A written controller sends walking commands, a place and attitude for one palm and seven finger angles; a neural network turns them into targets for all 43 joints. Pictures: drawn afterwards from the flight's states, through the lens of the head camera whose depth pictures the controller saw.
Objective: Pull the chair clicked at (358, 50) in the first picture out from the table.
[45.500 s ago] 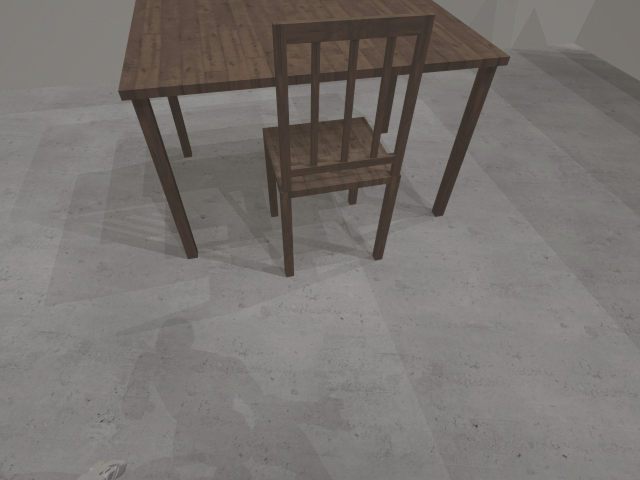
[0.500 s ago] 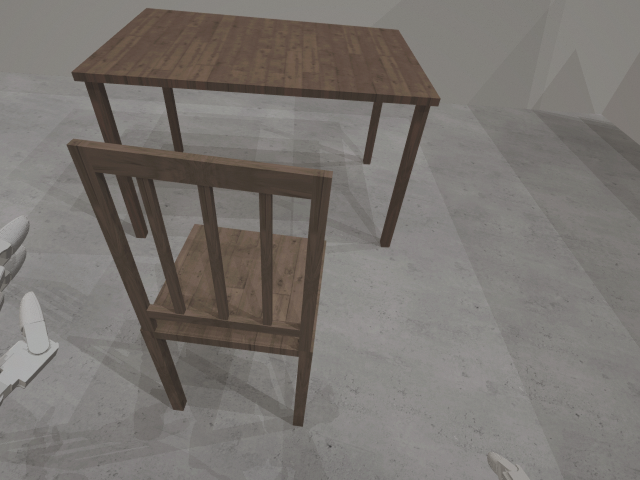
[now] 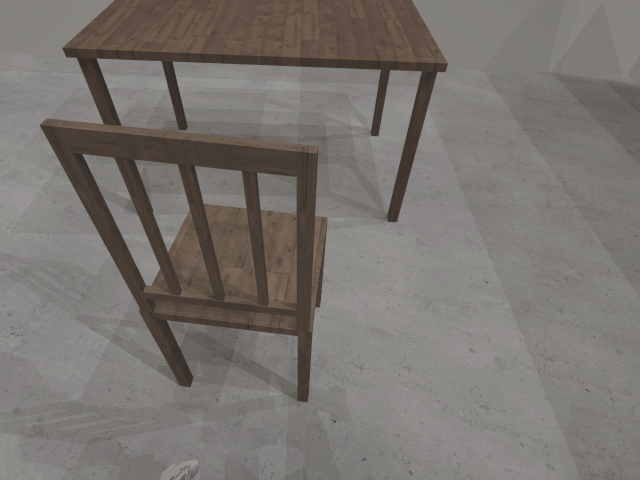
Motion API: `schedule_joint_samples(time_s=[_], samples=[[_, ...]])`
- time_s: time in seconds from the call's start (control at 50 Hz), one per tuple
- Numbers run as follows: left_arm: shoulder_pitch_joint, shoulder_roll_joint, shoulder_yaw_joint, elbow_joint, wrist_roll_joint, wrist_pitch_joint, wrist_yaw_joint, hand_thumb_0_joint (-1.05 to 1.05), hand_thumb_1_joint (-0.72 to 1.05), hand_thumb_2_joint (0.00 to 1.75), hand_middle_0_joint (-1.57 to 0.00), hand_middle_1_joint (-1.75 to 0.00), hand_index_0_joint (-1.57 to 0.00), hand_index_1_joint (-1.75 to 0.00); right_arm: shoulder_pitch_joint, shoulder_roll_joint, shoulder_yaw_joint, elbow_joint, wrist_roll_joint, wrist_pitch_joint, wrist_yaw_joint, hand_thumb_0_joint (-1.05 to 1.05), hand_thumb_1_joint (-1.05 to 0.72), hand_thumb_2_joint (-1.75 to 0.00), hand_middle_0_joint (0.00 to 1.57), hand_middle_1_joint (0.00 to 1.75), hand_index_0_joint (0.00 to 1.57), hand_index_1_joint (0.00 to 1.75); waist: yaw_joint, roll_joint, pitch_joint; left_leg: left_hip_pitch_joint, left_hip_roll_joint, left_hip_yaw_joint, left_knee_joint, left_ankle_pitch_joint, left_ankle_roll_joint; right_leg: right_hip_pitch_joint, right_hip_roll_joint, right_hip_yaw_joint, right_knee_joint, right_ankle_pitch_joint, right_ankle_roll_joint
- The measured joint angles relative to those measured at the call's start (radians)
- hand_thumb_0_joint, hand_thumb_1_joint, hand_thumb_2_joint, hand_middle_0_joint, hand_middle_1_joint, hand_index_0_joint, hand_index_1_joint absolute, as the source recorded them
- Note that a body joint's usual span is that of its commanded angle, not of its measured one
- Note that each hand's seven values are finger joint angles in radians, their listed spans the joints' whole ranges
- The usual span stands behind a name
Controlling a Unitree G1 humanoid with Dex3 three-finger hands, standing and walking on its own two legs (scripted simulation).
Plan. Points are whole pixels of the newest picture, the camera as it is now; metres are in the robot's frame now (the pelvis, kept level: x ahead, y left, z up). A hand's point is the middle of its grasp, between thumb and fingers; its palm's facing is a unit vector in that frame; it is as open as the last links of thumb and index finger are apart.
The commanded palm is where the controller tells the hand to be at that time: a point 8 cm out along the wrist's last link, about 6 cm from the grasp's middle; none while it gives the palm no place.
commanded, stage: let the arm hang, fingers relaxed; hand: left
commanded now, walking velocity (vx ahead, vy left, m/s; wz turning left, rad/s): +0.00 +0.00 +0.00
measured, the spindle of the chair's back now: (205, 242) +0.52 +0.22 -0.06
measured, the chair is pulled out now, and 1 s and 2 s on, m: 0.61 0.61 0.61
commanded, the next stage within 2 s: look to check the result in 0.86 s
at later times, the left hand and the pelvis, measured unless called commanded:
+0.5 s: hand out of the picture -0.04 +0.18 -0.16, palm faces +0.03 -0.97 -0.24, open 7.3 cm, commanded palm none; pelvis -0.02 -0.01 +0.01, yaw +0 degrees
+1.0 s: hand out of the picture -0.03 +0.14 -0.17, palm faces +0.05 -0.99 -0.16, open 7.3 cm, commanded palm none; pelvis -0.01 -0.02 +0.01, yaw +0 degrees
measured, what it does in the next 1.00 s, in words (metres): stands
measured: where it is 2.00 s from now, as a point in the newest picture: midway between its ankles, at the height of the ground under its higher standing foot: outside the picture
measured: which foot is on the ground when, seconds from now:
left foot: down 0.00-1.00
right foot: down 0.00-1.00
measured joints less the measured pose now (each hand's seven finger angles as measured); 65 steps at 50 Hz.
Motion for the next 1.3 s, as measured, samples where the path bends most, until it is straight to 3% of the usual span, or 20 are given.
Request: schedule_joint_samples(time_s=[0.04, 0.1, 0.34, 0.76, 1.3], samples=[[-0.003, -0.024, 0.019, 0.061, -0.036, -0.025, 0.015, -0.04, 0.96, 0.9, -0.2, -0.3, -0.2, -0.3, 0.027, 0.011, 0.004, 0.033, 0.001, 0.002, -0.006, 0.01, -0.91, -0.9, 0.2, 0.3, 0.2, 0.3, 0.008, -0.023, 0.021, 0.004, 0.008, -0.014, -0.015, 0.013, -0.005, 0.016, 0.01, -0.014, -0.032, 0.019, -0.004], [-0.032, 0.008, 0.017, 0.118, -0.025, -0.05, 0.019, -0.08, 1.01, 0.9, -0.21, -0.3, -0.21, -0.3, 0.06, 0.016, 0.005, 0.089, 0.0, 0.01, -0.012, 0.01, -0.91, -0.9, 0.2, 0.3, 0.19, 0.3, 0.03, -0.023, 0.044, 0.009, 0.021, -0.029, -0.042, 0.038, -0.013, 0.036, 0.025, -0.029, -0.087, 0.054, -0.014], [0.019, 0.07, 0.007, 0.339, -0.018, -0.039, 0.018, -0.02, 0.93, 0.9, -0.2, -0.3, -0.2, -0.3, 0.132, 0.026, 0.001, 0.189, 0.005, 0.018, -0.018, 0.01, -0.91, -0.9, 0.2, 0.3, 0.19, 0.3, 0.023, 0.071, 0.046, 0.038, 0.028, -0.015, -0.1, 0.08, -0.014, 0.056, 0.033, -0.015, -0.139, 0.1, -0.019], [0.04, -0.041, -0.02, 0.426, -0.019, -0.061, 0.022, 0.0, 0.91, 0.9, -0.2, -0.3, -0.2, -0.3, 0.15, 0.08, 0.006, 0.257, 0.01, -0.005, -0.033, 0.01, -0.91, -0.9, 0.2, 0.3, 0.19, 0.3, 0.035, 0.04, 0.018, 0.031, 0.033, -0.008, -0.107, 0.08, -0.021, 0.037, 0.037, -0.007, -0.126, 0.092, -0.026], [0.025, -0.027, -0.007, 0.426, -0.022, -0.067, 0.03, 0.0, 0.91, 0.9, -0.2, -0.3, -0.2, -0.3, 0.132, 0.095, 0.004, 0.272, 0.013, -0.004, -0.04, 0.01, -0.91, -0.9, 0.2, 0.3, 0.19, 0.3, 0.031, 0.043, 0.033, 0.047, 0.038, -0.02, -0.109, 0.071, -0.029, 0.061, 0.043, -0.019, -0.138, 0.085, -0.032]])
